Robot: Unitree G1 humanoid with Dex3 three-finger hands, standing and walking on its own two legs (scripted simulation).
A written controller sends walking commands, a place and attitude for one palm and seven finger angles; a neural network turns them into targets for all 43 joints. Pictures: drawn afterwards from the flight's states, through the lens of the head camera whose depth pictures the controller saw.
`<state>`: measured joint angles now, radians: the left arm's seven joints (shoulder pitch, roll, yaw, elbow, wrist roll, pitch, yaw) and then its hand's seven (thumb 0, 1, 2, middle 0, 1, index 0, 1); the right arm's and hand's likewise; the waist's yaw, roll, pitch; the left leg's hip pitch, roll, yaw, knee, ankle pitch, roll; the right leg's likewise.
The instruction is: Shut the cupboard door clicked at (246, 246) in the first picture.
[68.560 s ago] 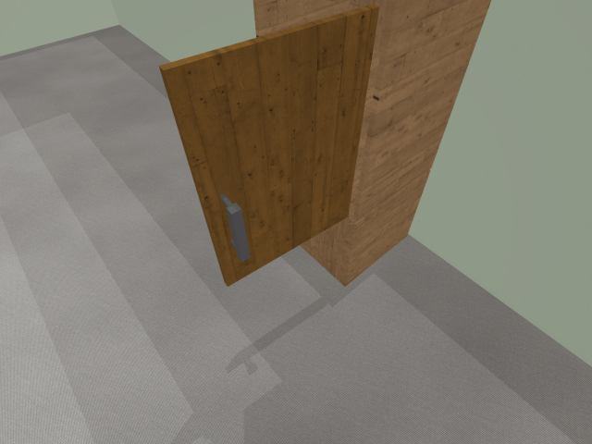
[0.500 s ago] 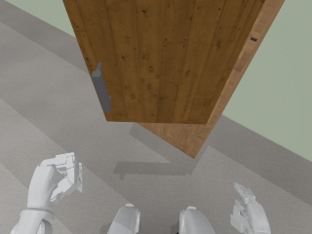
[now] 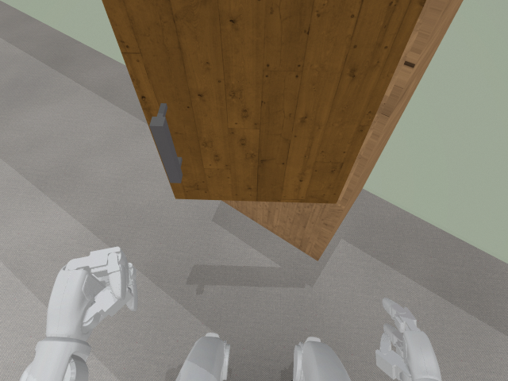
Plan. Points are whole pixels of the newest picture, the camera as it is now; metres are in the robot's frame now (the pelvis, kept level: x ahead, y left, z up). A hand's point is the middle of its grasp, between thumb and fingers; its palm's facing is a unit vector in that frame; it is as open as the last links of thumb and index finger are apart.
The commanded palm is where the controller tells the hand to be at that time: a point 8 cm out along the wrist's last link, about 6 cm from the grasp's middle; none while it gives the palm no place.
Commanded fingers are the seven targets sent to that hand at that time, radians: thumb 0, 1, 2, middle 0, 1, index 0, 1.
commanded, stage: bring the fist close to the handle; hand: left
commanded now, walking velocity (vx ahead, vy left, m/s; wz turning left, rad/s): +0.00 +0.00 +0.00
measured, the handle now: (170, 145) +0.52 +0.20 +0.02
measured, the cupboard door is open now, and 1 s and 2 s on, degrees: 34 34 27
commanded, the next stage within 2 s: push the door shut along its arc in 1.30 s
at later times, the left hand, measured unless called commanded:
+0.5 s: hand (164, 224) +0.34 +0.17 +0.03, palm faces +0.02 -1.00 -0.03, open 3.1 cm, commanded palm +0.33 +0.22 +0.03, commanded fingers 0.00 0.90 0.90 -1.30 -1.50 -1.30 -1.50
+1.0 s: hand (180, 176) +0.44 +0.16 +0.03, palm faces +0.04 -1.00 -0.02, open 3.1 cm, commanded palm +0.40 +0.21 +0.02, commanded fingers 0.00 0.90 0.90 -1.30 -1.50 -1.30 -1.50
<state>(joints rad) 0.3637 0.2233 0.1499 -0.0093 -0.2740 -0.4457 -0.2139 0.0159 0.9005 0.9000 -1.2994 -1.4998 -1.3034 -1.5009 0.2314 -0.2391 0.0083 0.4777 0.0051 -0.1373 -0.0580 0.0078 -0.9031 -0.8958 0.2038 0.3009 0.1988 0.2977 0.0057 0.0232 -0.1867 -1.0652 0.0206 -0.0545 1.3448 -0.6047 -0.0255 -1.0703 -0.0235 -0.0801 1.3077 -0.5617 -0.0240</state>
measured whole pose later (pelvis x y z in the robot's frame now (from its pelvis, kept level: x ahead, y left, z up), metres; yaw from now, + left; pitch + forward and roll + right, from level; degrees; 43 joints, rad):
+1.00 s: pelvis -0.01 +0.01 -0.01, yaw -1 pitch +25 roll -1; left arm -0.57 0.28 0.28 0.82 -0.14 -0.52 -0.12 0.02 0.90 0.90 -1.30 -1.50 -1.30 -1.50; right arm 0.25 -0.25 0.00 0.63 -0.02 -0.04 -0.02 0.00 -0.90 -0.90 0.20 0.30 0.20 0.30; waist -0.10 0.01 -0.18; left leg -1.23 0.02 -0.03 1.38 -0.59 -0.02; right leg -1.25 -0.02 -0.05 1.35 -0.54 -0.02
